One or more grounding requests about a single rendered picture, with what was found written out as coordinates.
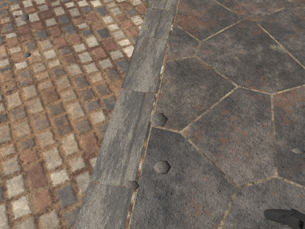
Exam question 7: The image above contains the robot right hand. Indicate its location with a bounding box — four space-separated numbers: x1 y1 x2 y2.
264 209 305 229

